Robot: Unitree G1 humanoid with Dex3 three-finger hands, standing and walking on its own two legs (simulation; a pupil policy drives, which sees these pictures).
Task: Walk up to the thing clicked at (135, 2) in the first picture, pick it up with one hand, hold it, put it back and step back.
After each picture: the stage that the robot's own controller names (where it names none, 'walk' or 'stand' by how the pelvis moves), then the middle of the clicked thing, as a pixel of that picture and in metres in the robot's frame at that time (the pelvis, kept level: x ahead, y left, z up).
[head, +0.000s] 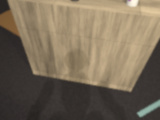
stand; out of the picture +0.92 -0.31 +0.07
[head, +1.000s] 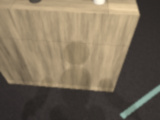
rise first; out of the picture +0.85 -0.07 +0.10
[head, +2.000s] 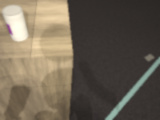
stand; (16, 23) +0.54 +0.25 +0.10
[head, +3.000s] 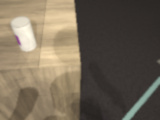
stand; (24, 34) +0.51 +0.23 +0.09
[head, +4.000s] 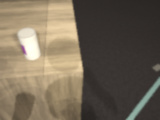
stand; (29, 44) +0.51 +0.21 +0.07
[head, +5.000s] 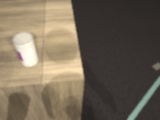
stand; (26, 50) +0.46 +0.21 +0.07
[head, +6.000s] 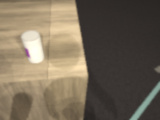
stand; (33, 47) +0.49 +0.19 +0.07
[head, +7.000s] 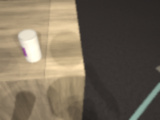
stand; (30, 46) +0.49 +0.21 +0.07
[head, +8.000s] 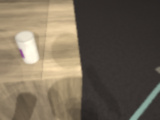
stand; (28, 47) +0.49 +0.22 +0.07
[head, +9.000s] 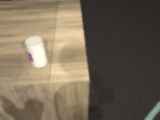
rise first; (37, 52) +0.48 +0.21 +0.07
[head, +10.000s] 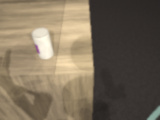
go down; (43, 43) +0.51 +0.20 +0.07
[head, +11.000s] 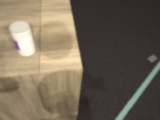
go down; (23, 39) +0.50 +0.19 +0.08
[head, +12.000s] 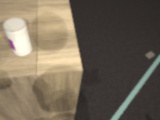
go down; (18, 37) +0.49 +0.19 +0.09
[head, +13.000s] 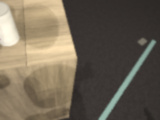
close in; (3, 25) +0.49 +0.20 +0.12
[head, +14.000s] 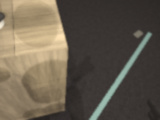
close; out of the picture +0.54 +0.22 +0.14
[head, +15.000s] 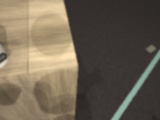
lift; out of the picture +0.41 +0.25 +0.13
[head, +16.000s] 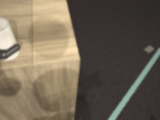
lift; (3, 40) +0.45 +0.22 +0.12
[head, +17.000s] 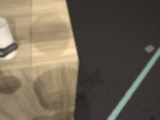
lift; (1, 39) +0.45 +0.23 +0.11
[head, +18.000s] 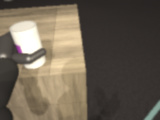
lift; (29, 45) +0.34 +0.15 +0.24
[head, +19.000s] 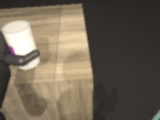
hold; (22, 45) +0.33 +0.17 +0.24
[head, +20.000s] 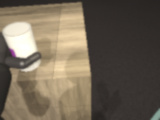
hold; (23, 47) +0.32 +0.17 +0.24
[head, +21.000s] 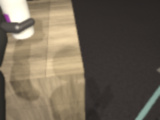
crouch; (17, 15) +0.42 +0.17 +0.28
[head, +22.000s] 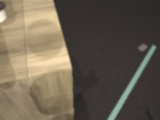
lower; out of the picture +0.52 +0.21 +0.23
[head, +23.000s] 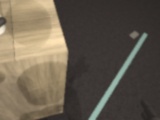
lower; out of the picture +0.52 +0.21 +0.13
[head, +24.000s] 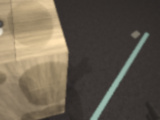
lower; out of the picture +0.52 +0.22 +0.13
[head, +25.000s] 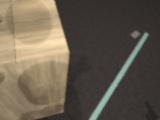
lower; out of the picture +0.52 +0.23 +0.13
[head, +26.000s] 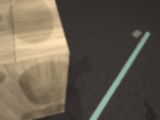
lower; out of the picture +0.52 +0.23 +0.13
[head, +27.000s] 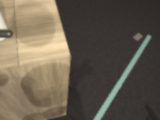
open; out of the picture +0.51 +0.21 +0.12
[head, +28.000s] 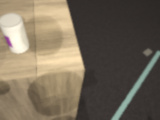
sink last; (15, 34) +0.49 +0.20 +0.11
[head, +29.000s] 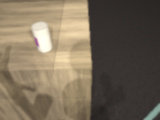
stand; (42, 37) +0.55 +0.21 +0.08
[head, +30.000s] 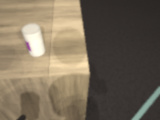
stand; (34, 40) +0.51 +0.20 +0.07
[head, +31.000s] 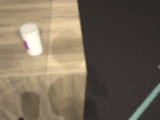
stand; (32, 39) +0.52 +0.21 +0.07
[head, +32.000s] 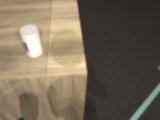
stand; (32, 41) +0.51 +0.21 +0.07
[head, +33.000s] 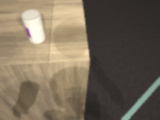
walk; (34, 27) +0.55 +0.19 +0.08
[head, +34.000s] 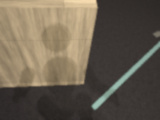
walk; out of the picture +0.82 +0.15 +0.10
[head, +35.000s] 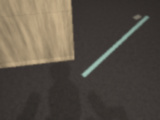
stand; out of the picture +1.17 +0.33 +0.10
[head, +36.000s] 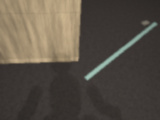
stand; out of the picture +1.16 +0.23 +0.09
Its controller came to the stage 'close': yes
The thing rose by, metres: 0.22
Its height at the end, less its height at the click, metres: +0.00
